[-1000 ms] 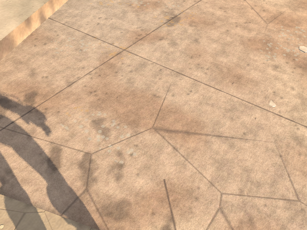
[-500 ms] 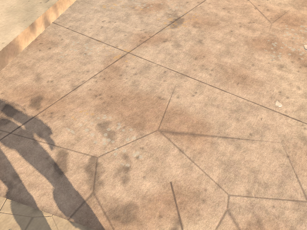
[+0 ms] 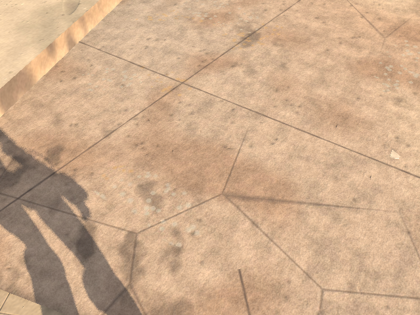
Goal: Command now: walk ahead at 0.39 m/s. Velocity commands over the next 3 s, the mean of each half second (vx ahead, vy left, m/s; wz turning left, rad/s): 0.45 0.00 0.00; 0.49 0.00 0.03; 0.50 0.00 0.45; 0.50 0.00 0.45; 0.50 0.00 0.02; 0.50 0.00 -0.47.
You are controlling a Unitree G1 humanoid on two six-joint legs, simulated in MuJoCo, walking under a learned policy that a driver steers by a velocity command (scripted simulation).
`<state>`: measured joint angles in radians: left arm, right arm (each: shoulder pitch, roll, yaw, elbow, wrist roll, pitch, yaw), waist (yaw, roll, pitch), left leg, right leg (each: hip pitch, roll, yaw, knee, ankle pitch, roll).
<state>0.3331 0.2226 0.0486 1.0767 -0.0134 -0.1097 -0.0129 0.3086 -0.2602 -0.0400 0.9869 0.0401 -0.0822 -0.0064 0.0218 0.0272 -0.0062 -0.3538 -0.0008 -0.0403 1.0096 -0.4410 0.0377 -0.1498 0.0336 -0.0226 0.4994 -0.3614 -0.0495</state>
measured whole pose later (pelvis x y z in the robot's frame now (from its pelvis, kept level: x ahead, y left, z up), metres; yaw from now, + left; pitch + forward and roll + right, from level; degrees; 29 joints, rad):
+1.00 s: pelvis +0.54 -0.02 -0.04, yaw +1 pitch +2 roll +1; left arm 0.12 0.24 0.04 0.87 0.00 -0.11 -0.04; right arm 0.36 -0.28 -0.05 0.99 0.04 -0.09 0.00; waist -0.04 0.01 0.02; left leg -0.34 -0.01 -0.08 1.23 -0.47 0.04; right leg -0.36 0.00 -0.04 0.53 -0.20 -0.05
